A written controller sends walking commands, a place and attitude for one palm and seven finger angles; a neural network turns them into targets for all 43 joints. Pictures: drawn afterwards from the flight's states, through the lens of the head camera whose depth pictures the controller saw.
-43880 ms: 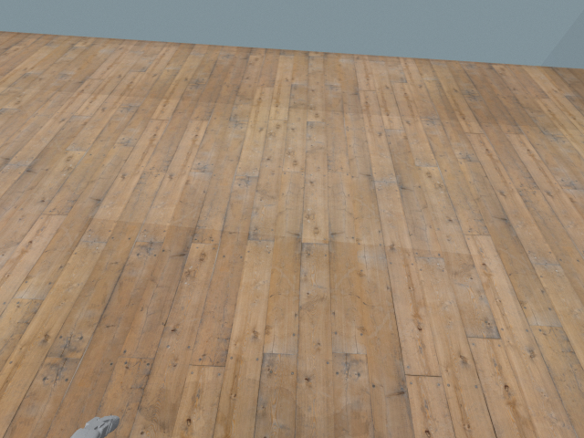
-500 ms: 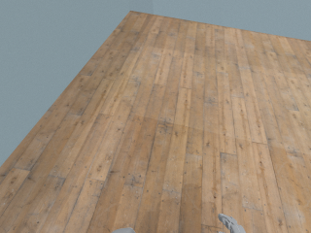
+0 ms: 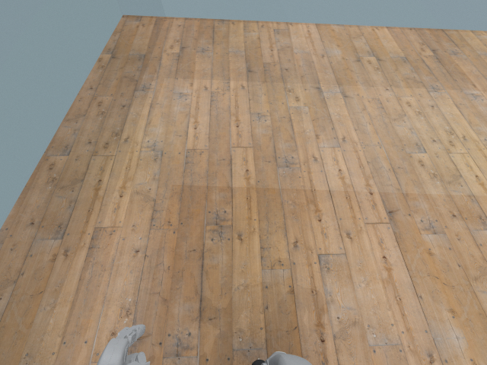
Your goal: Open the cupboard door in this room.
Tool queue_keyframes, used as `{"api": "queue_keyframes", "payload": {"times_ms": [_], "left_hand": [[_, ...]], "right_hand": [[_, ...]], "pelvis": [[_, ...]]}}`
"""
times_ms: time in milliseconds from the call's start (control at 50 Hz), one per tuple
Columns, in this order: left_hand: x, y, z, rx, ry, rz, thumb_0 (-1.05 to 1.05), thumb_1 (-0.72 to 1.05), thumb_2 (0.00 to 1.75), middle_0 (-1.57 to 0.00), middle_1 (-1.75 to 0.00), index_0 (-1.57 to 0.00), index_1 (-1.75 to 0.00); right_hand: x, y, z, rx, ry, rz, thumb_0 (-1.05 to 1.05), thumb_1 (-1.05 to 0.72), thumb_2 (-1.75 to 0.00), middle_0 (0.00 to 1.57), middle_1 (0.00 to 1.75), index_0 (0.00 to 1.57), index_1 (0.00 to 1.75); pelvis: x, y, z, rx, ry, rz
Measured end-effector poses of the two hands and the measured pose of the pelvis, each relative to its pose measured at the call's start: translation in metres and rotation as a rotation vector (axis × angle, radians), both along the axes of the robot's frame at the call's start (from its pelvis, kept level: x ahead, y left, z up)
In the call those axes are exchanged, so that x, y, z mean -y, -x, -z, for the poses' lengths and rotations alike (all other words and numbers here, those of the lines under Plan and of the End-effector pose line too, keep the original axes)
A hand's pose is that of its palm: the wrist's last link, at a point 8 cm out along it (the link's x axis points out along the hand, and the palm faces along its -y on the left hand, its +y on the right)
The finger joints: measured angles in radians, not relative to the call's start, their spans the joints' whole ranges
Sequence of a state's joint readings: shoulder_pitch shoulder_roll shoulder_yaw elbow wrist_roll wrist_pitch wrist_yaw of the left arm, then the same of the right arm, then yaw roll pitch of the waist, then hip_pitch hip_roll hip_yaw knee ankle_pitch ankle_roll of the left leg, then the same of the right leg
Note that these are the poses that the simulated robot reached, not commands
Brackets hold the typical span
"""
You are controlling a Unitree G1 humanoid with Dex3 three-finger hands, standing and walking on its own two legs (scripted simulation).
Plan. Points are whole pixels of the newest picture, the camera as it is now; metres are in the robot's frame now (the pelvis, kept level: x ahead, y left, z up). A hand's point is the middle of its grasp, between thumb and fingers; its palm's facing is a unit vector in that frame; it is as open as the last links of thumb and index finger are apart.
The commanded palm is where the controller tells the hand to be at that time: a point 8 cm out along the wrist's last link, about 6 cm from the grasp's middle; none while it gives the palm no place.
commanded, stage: turn to face it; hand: left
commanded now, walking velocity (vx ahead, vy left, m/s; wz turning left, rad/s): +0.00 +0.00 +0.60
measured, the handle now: out of the picture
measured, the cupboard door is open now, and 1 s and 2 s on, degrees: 49 49 49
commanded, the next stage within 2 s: none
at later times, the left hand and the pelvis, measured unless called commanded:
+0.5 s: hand out of the picture +0.11 +0.25 -0.18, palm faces +0.29 -0.93 -0.20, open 7.3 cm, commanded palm none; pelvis +0.09 +0.03 +0.00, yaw +16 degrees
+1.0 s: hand out of the picture +0.10 +0.18 -0.13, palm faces +0.54 -0.80 -0.27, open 7.4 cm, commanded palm none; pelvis +0.14 -0.02 +0.02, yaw +34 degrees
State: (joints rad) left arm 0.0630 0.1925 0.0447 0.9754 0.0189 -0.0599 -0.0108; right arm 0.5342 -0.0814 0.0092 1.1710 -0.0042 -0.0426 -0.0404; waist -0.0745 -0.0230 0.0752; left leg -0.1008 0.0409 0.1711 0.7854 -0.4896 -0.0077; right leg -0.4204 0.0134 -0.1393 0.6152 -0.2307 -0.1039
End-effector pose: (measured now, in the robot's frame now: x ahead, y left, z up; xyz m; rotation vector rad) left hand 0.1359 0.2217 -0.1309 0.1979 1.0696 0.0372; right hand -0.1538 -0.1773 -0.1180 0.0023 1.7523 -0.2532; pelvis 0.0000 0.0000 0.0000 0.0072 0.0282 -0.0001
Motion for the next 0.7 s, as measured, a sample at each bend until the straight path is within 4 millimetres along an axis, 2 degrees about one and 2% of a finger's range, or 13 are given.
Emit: {"api": "queue_keyframes", "payload": {"times_ms": [60,120,200,240,320,420,460,500,600,700], "left_hand": [[0.012,-0.01,-0.006,0.001,0.01,-0.036,0.0,0.91,0.9,-0.2,-0.3,-0.2,-0.3],[0.018,-0.006,-0.01,-0.029,0.023,-0.092,0.0,0.92,0.9,-0.2,-0.3,-0.2,-0.3],[0.003,-0.012,-0.019,0.0,0.002,-0.175,-0.04,0.96,0.9,-0.2,-0.3,-0.2,-0.3],[-0.006,-0.011,-0.02,-0.004,-0.005,-0.202,-0.04,0.96,0.9,-0.2,-0.3,-0.2,-0.3],[-0.025,0.0,-0.013,-0.032,-0.004,-0.266,-0.03,0.95,0.9,-0.2,-0.3,-0.2,-0.3],[-0.051,0.028,0.014,-0.107,0.015,-0.356,-0.01,0.93,0.9,-0.2,-0.3,-0.2,-0.3],[-0.062,0.041,0.022,-0.153,0.012,-0.385,-0.01,0.92,0.9,-0.2,-0.3,-0.2,-0.3],[-0.07,0.05,0.021,-0.19,-0.001,-0.406,0.0,0.92,0.9,-0.2,-0.3,-0.2,-0.3],[-0.082,0.057,0.001,-0.191,-0.029,-0.467,0.01,0.91,0.9,-0.2,-0.3,-0.2,-0.3],[-0.079,0.056,-0.017,-0.171,-0.063,-0.514,0.01,0.91,0.9,-0.2,-0.3,-0.2,-0.3]], "right_hand": [[0.009,-0.049,0.004,0.047,-0.013,-0.021,0.01,-0.91,-0.9,0.2,0.3,0.21,0.3],[0.021,-0.113,0.008,0.149,-0.009,-0.072,0.01,-0.91,-0.9,0.2,0.3,0.21,0.3],[0.035,-0.2,0.008,0.301,0.008,-0.167,0.0,-0.91,-0.9,0.2,0.3,0.2,0.3],[0.043,-0.237,0.007,0.349,0.037,-0.219,0.01,-0.92,-0.9,0.2,0.3,0.2,0.3],[0.051,-0.3,0.0,0.434,0.079,-0.313,0.01,-0.93,-0.9,0.2,0.3,0.2,0.3],[0.038,-0.368,-0.004,0.533,0.121,-0.446,0.01,-0.92,-0.9,0.2,0.3,0.2,0.3],[0.03,-0.386,-0.004,0.567,0.13,-0.484,0.01,-0.92,-0.9,0.2,0.3,0.2,0.3],[0.023,-0.396,-0.007,0.575,0.127,-0.514,0.0,-0.92,-0.9,0.2,0.3,0.2,0.3],[0.011,-0.406,-0.011,0.536,0.092,-0.577,0.0,-0.91,-0.9,0.2,0.3,0.2,0.3],[0.008,-0.416,-0.007,0.503,0.034,-0.611,0.0,-0.9,-0.9,0.2,0.3,0.21,0.3]], "pelvis": [[0.006,-0.02,-0.006,0.016,-0.003,-0.033],[0.008,-0.036,-0.014,0.015,-0.008,-0.058],[0.007,-0.052,-0.019,0.009,-0.007,-0.105],[0.003,-0.059,-0.019,0.01,-0.003,-0.13],[-0.007,-0.074,-0.015,0.017,0.006,-0.18],[-0.027,-0.09,0.001,0.022,0.02,-0.239],[-0.033,-0.092,0.006,0.015,0.014,-0.261],[-0.035,-0.094,0.004,0.011,0.013,-0.274],[-0.034,-0.1,-0.009,-0.009,0.024,-0.326],[-0.023,-0.109,-0.016,-0.015,0.033,-0.38]]}}
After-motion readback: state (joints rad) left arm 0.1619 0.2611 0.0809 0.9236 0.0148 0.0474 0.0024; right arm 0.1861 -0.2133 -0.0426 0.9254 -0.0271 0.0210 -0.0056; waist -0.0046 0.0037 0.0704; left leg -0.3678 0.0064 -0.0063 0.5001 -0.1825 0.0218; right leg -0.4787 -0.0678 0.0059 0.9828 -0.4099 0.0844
